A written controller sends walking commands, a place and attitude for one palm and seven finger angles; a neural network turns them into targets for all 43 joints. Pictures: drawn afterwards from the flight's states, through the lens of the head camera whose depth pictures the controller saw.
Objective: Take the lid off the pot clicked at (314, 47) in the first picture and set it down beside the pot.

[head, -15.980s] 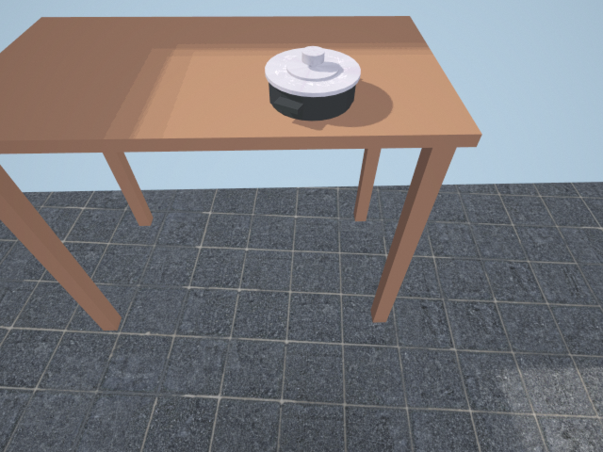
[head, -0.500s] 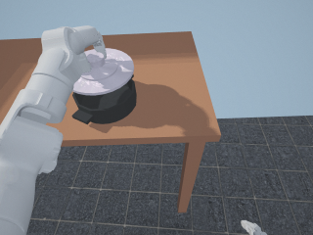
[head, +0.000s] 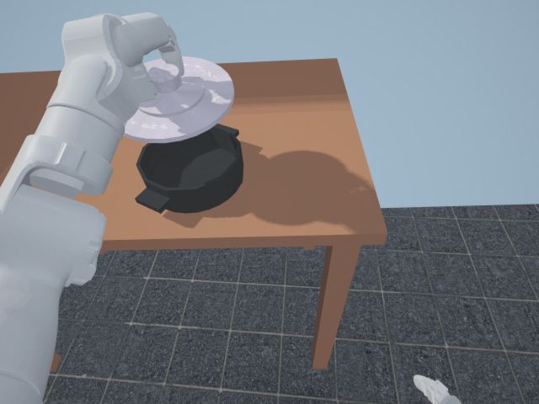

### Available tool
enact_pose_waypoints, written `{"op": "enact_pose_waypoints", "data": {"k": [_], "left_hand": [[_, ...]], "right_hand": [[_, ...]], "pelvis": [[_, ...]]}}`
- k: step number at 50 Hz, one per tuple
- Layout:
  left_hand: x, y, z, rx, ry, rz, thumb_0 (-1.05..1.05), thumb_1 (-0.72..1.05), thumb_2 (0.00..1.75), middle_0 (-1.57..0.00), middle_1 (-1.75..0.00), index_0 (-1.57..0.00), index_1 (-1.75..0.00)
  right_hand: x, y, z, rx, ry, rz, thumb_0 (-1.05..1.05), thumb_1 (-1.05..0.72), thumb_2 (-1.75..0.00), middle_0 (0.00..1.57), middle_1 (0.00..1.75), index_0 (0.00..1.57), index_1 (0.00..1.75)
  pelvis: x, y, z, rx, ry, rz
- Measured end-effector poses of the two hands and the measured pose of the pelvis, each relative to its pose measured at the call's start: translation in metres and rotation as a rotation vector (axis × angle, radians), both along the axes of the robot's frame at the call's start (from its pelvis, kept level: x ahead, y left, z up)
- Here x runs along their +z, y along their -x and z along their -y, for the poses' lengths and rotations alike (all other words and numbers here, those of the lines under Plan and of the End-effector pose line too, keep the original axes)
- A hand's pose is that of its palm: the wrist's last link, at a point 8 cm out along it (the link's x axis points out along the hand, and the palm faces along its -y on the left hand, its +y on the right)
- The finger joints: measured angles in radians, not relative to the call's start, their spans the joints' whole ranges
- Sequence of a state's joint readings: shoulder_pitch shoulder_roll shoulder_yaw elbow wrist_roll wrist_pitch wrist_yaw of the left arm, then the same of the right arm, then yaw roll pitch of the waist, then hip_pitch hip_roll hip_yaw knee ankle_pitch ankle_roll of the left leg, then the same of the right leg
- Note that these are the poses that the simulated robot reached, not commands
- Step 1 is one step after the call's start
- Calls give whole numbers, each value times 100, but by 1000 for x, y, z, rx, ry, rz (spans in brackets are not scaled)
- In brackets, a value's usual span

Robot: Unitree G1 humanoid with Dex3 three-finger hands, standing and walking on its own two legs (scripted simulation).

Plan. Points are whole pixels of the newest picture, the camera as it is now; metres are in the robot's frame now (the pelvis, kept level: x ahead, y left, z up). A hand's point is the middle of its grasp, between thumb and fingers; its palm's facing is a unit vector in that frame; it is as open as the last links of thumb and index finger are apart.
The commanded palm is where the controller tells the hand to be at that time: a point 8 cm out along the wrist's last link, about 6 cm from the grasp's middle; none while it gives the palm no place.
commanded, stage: lift the lid straight up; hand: left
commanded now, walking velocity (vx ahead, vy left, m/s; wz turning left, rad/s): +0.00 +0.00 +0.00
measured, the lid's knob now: (164, 78) +0.49 +0.16 +0.26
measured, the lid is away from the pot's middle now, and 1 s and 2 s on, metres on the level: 0.01 0.06 0.19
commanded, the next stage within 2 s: move the lid sideways beside the pot in 0.48 s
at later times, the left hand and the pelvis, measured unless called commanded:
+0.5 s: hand (146, 60) +0.46 +0.16 +0.30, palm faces -0.22 -0.12 -0.97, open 7.7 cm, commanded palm +0.44 +0.16 +0.37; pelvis +0.00 +0.00 +0.00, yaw +0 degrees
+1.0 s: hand (112, 68) +0.46 +0.21 +0.29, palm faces -0.20 -0.12 -0.97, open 7.7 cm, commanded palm +0.44 +0.22 +0.37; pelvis +0.01 +0.00 +0.00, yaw +0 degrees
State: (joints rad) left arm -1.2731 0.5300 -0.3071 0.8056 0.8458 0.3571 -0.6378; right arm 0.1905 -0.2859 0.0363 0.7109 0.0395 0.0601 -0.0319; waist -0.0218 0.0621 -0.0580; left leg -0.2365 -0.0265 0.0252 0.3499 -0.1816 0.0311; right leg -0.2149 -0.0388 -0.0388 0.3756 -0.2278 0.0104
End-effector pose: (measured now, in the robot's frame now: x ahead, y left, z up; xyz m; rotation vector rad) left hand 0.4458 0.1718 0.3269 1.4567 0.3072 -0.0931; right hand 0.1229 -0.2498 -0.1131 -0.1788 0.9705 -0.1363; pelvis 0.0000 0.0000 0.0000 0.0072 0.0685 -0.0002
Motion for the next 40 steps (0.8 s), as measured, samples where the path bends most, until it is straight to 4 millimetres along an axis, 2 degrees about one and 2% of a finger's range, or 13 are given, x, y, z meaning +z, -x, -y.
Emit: {"op": "enact_pose_waypoints", "data": {"k": [17,33,40], "left_hand": [[31,3,2,32,-8,41,14,45,87,-94,-120,-46,-85],[25,-18,11,-6,-18,24,14,45,87,-94,-120,-47,-85],[24,-21,-8,33,-15,34,14,45,86,-94,-120,-46,-85]], "right_hand": [[-1,5,-4,3,-6,-6,1,-91,-90,20,30,21,30],[-5,12,4,-21,5,-48,1,-91,-90,20,30,21,30],[-3,6,10,-43,2,-56,1,-91,-90,20,30,21,30]], "pelvis": [[1,3,-1,3,-1,-1],[1,-6,2,-7,-2,-27],[0,-13,2,-18,-1,-30]]}}
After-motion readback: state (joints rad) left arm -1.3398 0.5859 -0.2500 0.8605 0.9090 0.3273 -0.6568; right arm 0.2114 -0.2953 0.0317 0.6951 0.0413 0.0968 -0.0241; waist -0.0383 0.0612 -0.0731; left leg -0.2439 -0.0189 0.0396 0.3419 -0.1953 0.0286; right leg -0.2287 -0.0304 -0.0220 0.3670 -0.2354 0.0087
